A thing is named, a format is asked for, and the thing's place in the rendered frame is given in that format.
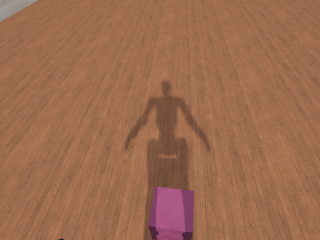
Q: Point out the carton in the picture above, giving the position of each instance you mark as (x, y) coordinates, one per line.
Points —
(172, 214)

